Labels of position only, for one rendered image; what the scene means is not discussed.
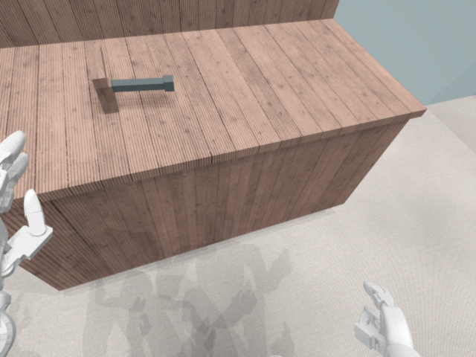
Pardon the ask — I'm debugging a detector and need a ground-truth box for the robot right hand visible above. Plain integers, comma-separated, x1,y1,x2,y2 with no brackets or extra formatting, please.
355,280,414,356

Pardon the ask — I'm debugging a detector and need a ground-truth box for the robot left forearm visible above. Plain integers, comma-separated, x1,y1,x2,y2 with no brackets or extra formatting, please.
0,291,16,357

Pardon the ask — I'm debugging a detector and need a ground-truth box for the tap lever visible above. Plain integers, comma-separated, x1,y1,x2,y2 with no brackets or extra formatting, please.
110,75,175,92

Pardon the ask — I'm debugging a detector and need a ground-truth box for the counter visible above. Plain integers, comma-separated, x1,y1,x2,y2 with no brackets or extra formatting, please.
0,0,427,291

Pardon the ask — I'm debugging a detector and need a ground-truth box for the robot left hand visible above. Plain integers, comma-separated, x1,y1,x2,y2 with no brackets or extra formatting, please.
0,130,53,291

